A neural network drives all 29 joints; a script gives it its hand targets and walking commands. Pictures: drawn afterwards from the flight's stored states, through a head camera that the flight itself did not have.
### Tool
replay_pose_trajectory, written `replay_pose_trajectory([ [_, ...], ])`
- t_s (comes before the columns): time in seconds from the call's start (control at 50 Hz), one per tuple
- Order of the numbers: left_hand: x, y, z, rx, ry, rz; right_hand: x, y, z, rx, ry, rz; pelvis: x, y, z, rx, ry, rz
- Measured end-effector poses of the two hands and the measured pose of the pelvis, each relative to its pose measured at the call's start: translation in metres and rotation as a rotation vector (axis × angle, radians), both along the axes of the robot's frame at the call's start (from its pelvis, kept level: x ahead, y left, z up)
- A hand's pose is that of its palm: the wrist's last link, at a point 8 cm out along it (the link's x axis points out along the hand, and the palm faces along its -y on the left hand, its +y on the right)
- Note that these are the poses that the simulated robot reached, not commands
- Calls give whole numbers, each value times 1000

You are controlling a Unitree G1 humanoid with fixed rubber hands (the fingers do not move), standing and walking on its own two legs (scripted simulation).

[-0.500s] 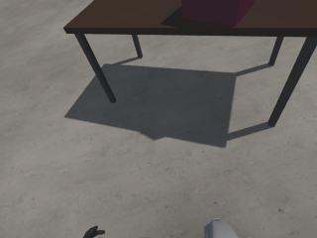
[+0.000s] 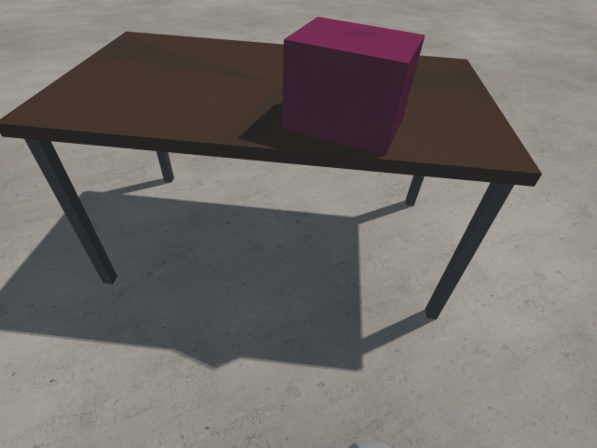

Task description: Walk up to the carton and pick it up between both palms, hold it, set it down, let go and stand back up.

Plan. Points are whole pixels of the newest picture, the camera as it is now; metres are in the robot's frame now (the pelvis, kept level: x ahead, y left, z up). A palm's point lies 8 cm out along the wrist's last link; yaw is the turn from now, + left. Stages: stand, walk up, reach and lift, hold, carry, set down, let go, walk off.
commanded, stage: walk up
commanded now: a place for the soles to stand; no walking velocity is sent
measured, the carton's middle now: (350, 84) +0.95 -0.13 +0.09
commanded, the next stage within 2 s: none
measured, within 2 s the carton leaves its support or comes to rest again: neither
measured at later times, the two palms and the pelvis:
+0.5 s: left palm (206, 322) +0.35 +0.17 -0.08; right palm out of the picture +0.16 -0.30 -0.14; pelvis +0.20 -0.04 +0.00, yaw -11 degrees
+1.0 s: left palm (184, 285) +0.46 +0.24 -0.12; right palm (449, 302) +0.40 -0.27 -0.08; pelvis +0.37 +0.00 +0.00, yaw -9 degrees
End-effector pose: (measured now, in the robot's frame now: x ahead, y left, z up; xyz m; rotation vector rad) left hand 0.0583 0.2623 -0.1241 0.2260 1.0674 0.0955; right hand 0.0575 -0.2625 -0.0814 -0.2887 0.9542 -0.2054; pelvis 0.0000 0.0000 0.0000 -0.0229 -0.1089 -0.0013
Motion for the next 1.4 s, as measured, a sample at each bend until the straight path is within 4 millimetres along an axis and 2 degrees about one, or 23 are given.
replay_pose_trajectory([
  [0.08, 64, 4, 20, 3, -62, -50, -27, 0, -2, 9, 118, -83, 26, 3, 10, 25, -7, -26],
  [0.16, 115, -3, 34, 3, -72, -97, -39, 1, -8, 29, 226, -140, 54, 4, 16, 39, 5, -59],
  [0.26, 177, -29, 41, 8, -55, -172, -28, 2, -21, 86, 295, -197, 96, -3, 15, 63, 29, -112],
  [0.36, 248, -68, 36, 31, -82, -245, 3, -9, -49, 139, 349, -233, 147, -23, 0, 60, 50, -159],
  [0.42, 280, -86, 34, 49, -125, -254, 35, -18, -62, 166, 368, -214, 171, -36, -8, 27, 47, -171],
  [0.46, 290, -90, 36, 55, -136, -212, 63, -25, -62, 175, 360, -187, 187, -41, -6, 34, 43, -176],
  [0.56, 292, -81, 51, 79, -95, -143, 158, -49, -40, 134, 205, -131, 224, -44, 11, 31, 39, -186],
  [0.64, 292, -66, 53, 87, -47, -117, 230, -58, -17, 98, 67, -91, 250, -43, 19, 23, 40, -187],
  [0.74, 300, -47, 44, 77, 5, -93, 295, -48, 0, 83, -7, -52, 283, -36, 19, -2, 55, -178],
  [0.86, 336, -23, 11, 29, 28, -69, 346, -17, 0, 54, -9, -24, 330, -18, 5, -2, 59, -143],
  [0.92, 361, -20, -2, 4, 48, -97, 354, -7, -1, 34, -25, -53, 351, -8, -2, 21, 48, -156],
  [0.98, 391, -21, -3, -6, 56, -146, 344, -5, -2, 31, 9, -134, 367, -4, 0, 2, 33, -160],
  [1.12, 476, -34, 19, -10, -47, -211, 304, -5, -6, 48, 180, -247, 399, -9, 10, 29, 18, -170],
  [1.2, 514, -50, 30, 4, -81, -235, 298, -14, -16, 69, 245, -283, 418, -18, 10, 50, 25, -181],
  [1.28, 542, -72, 34, 40, -117, -252, 314, -29, -38, 109, 267, -279, 436, -32, 0, 52, 30, -185],
  [1.34, 553, -87, 38, 55, -134, -243, 340, -36, -51, 143, 260, -248, 444, -40, -2, 20, 32, -172],
  [1.4, 558, -94, 45, 54, -151, -201, 369, -39, -54, 153, 252, -200, 451, -44, 0, 28, 42, -156],
])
